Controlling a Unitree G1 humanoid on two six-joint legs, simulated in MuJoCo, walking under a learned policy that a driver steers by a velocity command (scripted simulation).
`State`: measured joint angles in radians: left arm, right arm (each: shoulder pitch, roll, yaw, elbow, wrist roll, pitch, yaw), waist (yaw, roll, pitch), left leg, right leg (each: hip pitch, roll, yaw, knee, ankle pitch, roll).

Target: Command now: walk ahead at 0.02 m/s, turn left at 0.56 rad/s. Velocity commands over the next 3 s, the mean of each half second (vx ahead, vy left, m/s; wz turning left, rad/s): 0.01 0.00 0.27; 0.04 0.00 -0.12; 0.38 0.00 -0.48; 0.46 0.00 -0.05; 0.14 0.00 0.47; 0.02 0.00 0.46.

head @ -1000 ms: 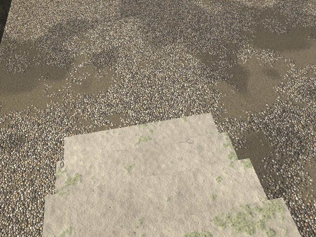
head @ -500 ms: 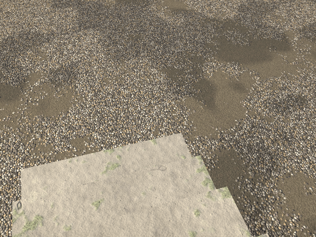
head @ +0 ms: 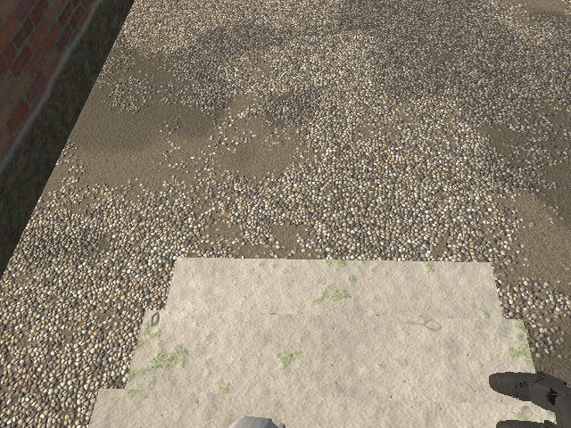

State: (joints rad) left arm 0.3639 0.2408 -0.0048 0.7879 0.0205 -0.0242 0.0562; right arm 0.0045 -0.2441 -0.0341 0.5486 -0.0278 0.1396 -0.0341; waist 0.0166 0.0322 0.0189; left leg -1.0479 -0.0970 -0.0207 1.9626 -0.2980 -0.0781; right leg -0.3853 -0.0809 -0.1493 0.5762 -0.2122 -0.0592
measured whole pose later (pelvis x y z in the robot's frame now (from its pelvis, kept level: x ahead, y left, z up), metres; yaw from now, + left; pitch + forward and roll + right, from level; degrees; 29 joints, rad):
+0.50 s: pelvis +0.02 +0.09 +0.00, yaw +8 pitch -1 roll -3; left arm 0.21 0.29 0.05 0.71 0.03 0.09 0.00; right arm 0.40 -0.20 0.04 0.70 -0.03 0.03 -0.01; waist -0.01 -0.06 -0.02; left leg -0.33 -0.01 -0.05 0.61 -0.27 0.03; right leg -0.70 0.11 0.12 1.30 -0.35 0.05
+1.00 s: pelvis +0.07 +0.09 +0.00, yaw +2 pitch +0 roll +1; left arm 0.23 0.26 0.01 0.65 0.00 0.06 -0.02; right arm 0.18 -0.26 0.00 0.59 -0.03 0.02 0.00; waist 0.02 -0.01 -0.01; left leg -0.24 -0.04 0.01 0.59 -0.34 0.04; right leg -0.29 0.10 0.11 0.62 -0.31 -0.07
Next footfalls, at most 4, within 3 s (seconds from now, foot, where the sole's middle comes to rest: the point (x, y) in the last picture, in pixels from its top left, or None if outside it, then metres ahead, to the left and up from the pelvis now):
0.30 left None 0.08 0.19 -0.77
0.72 right None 0.11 0.01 -0.77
1.40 right None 0.24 -0.06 -0.77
1.80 left None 0.52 0.03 -0.95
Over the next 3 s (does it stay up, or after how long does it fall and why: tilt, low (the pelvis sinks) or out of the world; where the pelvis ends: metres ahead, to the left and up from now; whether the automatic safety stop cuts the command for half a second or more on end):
stays up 0.57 -0.15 -0.35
